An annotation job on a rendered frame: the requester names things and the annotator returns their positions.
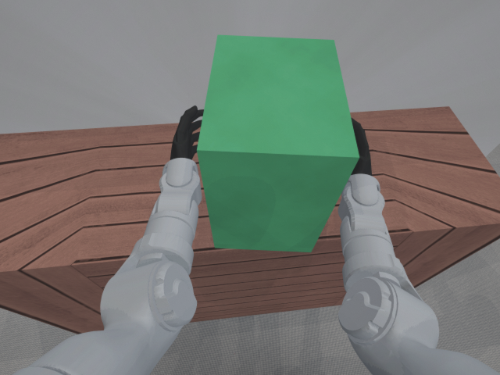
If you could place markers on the robot right upper arm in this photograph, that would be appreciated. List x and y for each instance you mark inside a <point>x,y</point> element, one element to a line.
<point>395,333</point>

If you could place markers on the robot left upper arm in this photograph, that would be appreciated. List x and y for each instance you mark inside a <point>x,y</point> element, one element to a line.
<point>143,311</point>

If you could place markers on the robot left forearm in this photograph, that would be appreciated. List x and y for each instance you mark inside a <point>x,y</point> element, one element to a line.
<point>172,224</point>

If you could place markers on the pedestal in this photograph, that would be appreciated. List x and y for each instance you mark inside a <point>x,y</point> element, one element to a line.
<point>73,204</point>

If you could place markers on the robot right forearm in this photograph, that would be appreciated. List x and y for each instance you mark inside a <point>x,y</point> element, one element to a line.
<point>365,241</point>

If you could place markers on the left robot hand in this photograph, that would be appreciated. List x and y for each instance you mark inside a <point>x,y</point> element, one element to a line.
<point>183,138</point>

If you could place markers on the carton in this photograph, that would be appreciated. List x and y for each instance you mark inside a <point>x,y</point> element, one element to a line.
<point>276,146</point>

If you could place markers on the right robot hand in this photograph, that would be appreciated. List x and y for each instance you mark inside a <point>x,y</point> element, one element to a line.
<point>364,163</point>

